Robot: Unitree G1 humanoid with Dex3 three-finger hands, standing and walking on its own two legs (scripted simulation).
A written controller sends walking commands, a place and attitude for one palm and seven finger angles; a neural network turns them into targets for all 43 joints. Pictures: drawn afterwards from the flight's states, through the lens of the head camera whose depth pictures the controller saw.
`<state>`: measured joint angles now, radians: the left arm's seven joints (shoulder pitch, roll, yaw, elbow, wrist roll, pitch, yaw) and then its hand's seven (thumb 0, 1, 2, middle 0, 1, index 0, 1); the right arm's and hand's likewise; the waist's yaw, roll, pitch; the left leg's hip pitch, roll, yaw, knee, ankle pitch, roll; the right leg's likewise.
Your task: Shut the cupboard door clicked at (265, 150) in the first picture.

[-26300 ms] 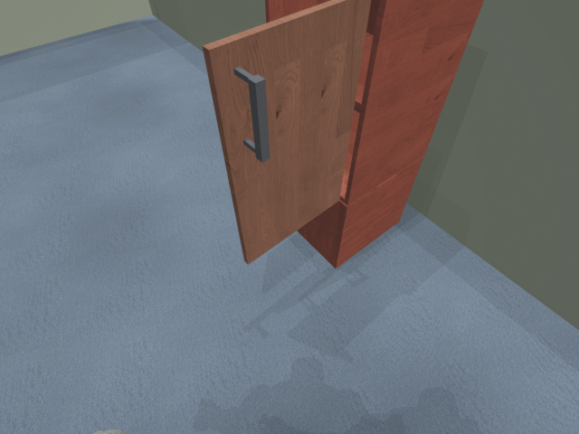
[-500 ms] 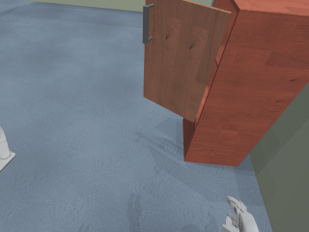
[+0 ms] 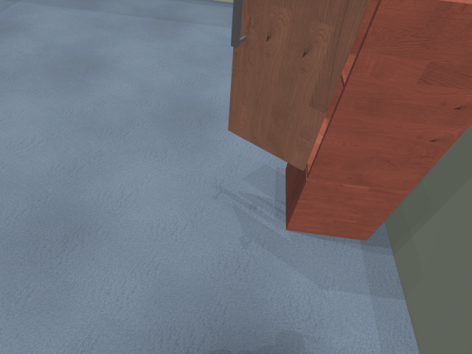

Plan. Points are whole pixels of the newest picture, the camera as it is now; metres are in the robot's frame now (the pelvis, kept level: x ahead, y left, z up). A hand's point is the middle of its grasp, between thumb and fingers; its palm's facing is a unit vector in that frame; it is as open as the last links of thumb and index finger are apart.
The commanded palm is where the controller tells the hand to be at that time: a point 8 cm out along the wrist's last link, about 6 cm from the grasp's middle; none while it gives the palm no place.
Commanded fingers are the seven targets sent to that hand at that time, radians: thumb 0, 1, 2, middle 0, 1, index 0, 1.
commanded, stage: let the arm hang, fingers relaxed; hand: left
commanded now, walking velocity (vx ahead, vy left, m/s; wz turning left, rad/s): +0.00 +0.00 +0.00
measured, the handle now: (241, 16) +0.95 +0.03 +0.14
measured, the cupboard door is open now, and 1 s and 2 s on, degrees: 60 60 60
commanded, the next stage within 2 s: look to check the result in 0.78 s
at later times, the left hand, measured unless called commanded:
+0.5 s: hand out of the picture +0.01 +0.19 -0.16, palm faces +0.02 -0.97 -0.24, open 7.4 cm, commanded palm none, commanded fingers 0.00 0.90 0.90 -0.20 -0.30 -0.20 -0.30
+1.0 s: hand out of the picture +0.01 +0.16 -0.16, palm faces +0.03 -0.98 -0.20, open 7.3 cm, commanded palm none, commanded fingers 0.00 0.90 0.90 -0.20 -0.30 -0.20 -0.30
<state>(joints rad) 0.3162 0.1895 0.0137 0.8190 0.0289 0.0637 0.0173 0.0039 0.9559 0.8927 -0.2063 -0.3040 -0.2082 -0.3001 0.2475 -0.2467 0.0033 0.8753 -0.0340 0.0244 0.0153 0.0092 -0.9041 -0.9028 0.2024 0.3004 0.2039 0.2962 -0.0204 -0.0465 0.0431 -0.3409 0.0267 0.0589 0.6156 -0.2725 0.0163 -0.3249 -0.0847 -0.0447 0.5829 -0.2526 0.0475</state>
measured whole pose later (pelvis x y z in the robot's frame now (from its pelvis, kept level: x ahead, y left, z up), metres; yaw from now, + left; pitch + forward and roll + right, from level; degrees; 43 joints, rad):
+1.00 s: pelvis +0.02 -0.01 +0.01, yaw -1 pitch -1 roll +0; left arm 0.30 0.15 0.03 1.13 0.02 0.00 0.03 0.00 0.91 0.89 -0.20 -0.30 -0.20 -0.30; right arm 0.31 -0.15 -0.01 1.10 -0.02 0.01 -0.02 0.01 -0.91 -0.90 0.20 0.30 0.20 0.30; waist -0.01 0.01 0.03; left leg -0.21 0.04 0.07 0.45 -0.21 -0.01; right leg -0.21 -0.06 -0.04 0.42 -0.19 0.04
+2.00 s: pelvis +0.01 -0.04 +0.01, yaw +16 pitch +3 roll -1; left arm 0.12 0.21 0.09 0.90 0.01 0.03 0.02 0.00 0.91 0.89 -0.20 -0.30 -0.20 -0.30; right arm 0.27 -0.21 -0.05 0.95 -0.04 0.05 -0.02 0.01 -0.90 -0.90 0.20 0.30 0.21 0.30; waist -0.04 0.05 0.07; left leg -0.39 -0.05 -0.21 0.51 -0.16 -0.03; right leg -0.35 0.03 -0.01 0.75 -0.44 0.04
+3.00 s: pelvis +0.13 +0.01 +0.02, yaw +54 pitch +2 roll +1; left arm 0.28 0.17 0.07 0.92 0.04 -0.05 0.00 0.00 0.91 0.89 -0.20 -0.30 -0.20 -0.30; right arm 0.24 -0.24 -0.07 0.93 -0.03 0.04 0.04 0.01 -0.91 -0.90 0.20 0.30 0.20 0.30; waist -0.04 0.00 0.04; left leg -0.59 0.04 0.01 1.15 -0.32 -0.01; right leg -0.17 -0.11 -0.19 0.41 -0.27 0.02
